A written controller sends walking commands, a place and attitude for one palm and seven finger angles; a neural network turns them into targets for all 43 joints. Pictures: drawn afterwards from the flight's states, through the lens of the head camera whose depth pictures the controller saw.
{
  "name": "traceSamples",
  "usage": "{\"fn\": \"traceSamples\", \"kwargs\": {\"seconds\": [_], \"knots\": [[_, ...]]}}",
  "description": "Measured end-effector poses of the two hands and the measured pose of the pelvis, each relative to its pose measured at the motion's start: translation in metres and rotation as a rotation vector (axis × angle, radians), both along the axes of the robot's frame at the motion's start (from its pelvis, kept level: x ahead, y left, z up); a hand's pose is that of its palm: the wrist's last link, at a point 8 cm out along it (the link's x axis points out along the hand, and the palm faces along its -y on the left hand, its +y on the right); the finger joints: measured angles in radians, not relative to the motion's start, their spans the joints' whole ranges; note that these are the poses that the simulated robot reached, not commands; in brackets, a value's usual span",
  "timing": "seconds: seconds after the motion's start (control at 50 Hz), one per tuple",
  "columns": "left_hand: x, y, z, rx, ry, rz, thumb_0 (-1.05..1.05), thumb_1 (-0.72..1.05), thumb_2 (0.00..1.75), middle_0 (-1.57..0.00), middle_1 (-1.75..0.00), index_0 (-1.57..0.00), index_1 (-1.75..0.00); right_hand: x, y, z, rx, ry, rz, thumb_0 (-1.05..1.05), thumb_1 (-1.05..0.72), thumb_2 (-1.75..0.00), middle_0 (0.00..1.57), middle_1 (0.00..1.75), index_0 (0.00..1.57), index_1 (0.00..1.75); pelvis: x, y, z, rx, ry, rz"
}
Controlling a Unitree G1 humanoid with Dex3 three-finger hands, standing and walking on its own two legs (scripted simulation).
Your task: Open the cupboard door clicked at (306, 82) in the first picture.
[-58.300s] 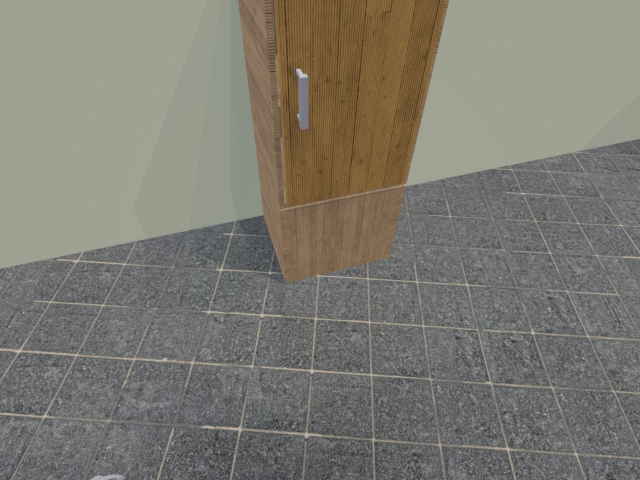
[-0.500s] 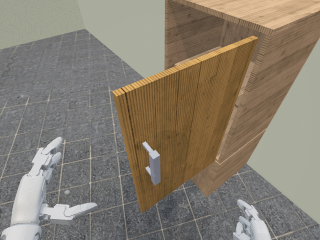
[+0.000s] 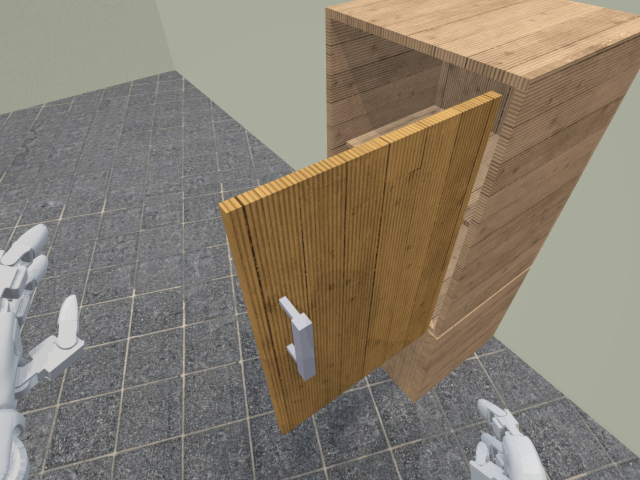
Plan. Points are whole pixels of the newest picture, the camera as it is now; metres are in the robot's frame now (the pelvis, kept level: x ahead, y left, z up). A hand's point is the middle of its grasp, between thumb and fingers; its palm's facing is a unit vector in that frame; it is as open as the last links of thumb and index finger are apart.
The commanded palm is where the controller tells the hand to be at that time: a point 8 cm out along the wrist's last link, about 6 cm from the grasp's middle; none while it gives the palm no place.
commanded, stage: draw the hand back to the body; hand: left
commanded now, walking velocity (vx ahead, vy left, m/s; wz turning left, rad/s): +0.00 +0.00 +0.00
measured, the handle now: (296, 339) +0.29 +0.08 +0.01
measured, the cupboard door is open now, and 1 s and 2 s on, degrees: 89 89 89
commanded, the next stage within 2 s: step back with the hand held close in 0.30 s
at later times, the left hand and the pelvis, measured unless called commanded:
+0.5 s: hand (78, 340) +0.18 +0.26 +0.16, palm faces +0.46 -0.78 -0.43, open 7.4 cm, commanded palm +0.13 +0.29 +0.17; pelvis -0.01 -0.01 +0.00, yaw +0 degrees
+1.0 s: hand (30, 397) +0.13 +0.27 +0.15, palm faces +0.46 -0.73 -0.50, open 7.4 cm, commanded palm +0.07 +0.31 +0.17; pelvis -0.07 +0.01 -0.02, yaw -1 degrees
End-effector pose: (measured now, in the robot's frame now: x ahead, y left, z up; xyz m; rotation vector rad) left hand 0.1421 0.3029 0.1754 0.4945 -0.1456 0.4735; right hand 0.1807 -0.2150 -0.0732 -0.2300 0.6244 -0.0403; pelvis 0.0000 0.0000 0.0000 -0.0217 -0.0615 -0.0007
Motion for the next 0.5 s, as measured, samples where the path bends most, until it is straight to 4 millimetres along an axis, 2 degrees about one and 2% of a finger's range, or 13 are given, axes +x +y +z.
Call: {"fn": "traceSamples", "kwargs": {"seconds": [0.12,0.26,0.5], "knots": [[0.001,-0.007,-0.006,-0.024,0.015,-0.012,0.01,0.84,0.87,-0.20,-0.30,-0.21,-0.30,-0.005,-0.005,-0.001,0.001,0.012,-0.010,0.01,-0.91,-0.90,0.20,0.30,0.20,0.30,-0.002,-0.003,0.001,0.002,-0.006,-0.004],[-0.001,-0.012,-0.009,-0.025,0.029,-0.023,0.01,0.88,0.89,-0.21,-0.30,-0.21,-0.30,-0.012,-0.009,-0.003,0.002,0.024,-0.020,0.01,-0.91,-0.90,0.20,0.30,0.20,0.30,-0.004,-0.007,0.001,0.002,-0.014,-0.007],[-0.001,-0.008,0.001,0.018,-0.019,-0.024,0.01,0.89,0.90,-0.21,-0.30,-0.22,-0.30,-0.018,-0.010,-0.002,0.003,0.030,-0.023,0.01,-0.91,-0.90,0.20,0.30,0.20,0.30,-0.011,-0.009,0.001,-0.001,0.001,-0.005]]}}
